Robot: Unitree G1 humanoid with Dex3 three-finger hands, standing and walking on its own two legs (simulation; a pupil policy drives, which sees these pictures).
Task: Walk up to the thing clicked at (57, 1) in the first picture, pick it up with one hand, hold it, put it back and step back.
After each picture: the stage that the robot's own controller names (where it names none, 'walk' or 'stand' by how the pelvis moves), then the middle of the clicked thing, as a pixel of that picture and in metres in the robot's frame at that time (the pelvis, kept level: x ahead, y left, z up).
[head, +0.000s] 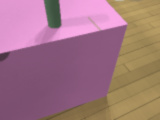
stand; (51, 1) +0.72 +0.15 +0.12
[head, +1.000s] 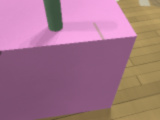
rise first; (52, 2) +0.66 +0.15 +0.14
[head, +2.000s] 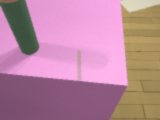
rise first; (20, 21) +0.48 +0.23 +0.15
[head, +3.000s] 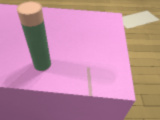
stand; (37, 41) +0.46 +0.18 +0.12
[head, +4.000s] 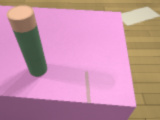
stand; (31, 46) +0.43 +0.18 +0.12
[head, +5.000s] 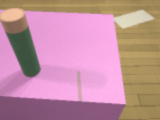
stand; (23, 47) +0.44 +0.22 +0.11
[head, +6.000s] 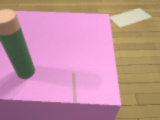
stand; (16, 48) +0.43 +0.24 +0.11
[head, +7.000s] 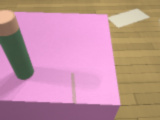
stand; (15, 49) +0.43 +0.24 +0.11
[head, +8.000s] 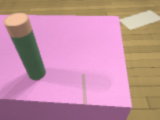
rise first; (28, 50) +0.42 +0.22 +0.12
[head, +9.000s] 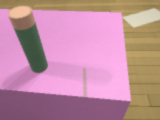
go down; (31, 43) +0.45 +0.23 +0.12
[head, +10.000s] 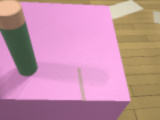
go down; (19, 44) +0.43 +0.20 +0.12
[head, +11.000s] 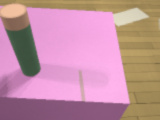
close in; (23, 45) +0.44 +0.20 +0.12
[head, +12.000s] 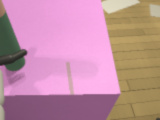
close; (3, 37) +0.44 +0.23 +0.14
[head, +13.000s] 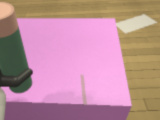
lift; (11, 55) +0.32 +0.20 +0.22
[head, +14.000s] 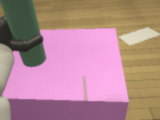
hold; (23, 21) +0.34 +0.16 +0.32
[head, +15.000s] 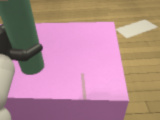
hold; (21, 30) +0.34 +0.17 +0.28
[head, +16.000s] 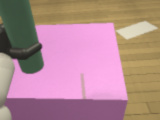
crouch; (21, 29) +0.34 +0.17 +0.29
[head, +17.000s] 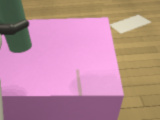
crouch; (9, 7) +0.42 +0.20 +0.30
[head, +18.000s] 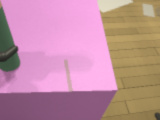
lower; out of the picture +0.45 +0.23 +0.14
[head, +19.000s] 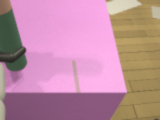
lower; (6, 35) +0.44 +0.23 +0.15
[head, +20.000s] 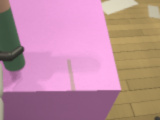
lower; (5, 34) +0.45 +0.22 +0.15
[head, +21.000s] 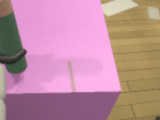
lower; (7, 37) +0.44 +0.22 +0.15
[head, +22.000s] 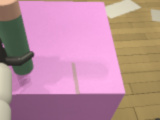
draw back; (15, 40) +0.43 +0.21 +0.15
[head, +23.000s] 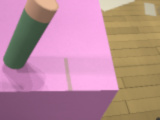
sink last; (27, 35) +0.43 +0.15 +0.15
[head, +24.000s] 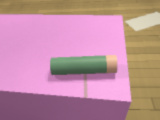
sink last; (83, 65) +0.44 +0.05 +0.03
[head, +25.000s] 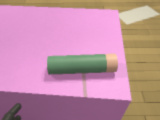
stand; (82, 64) +0.43 +0.03 +0.03
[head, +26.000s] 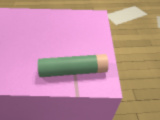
stand; (73, 65) +0.42 +0.05 +0.03
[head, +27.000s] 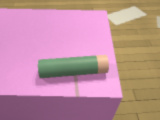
stand; (73, 66) +0.42 +0.05 +0.03
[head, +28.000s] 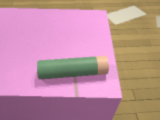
stand; (73, 67) +0.42 +0.05 +0.03
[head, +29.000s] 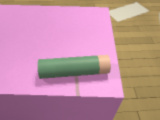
stand; (74, 66) +0.41 +0.05 +0.03
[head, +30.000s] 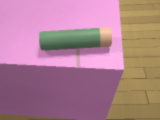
walk; (75, 39) +0.49 +0.05 +0.04
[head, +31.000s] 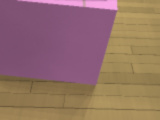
walk; out of the picture +0.82 -0.01 +0.06
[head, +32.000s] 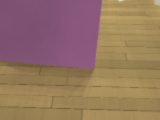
stand; out of the picture +1.17 +0.06 +0.05
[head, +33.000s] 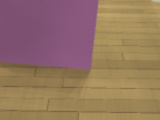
stand; out of the picture +1.12 +0.06 +0.03
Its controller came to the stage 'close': yes
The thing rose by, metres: 0.21
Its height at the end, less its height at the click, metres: -0.09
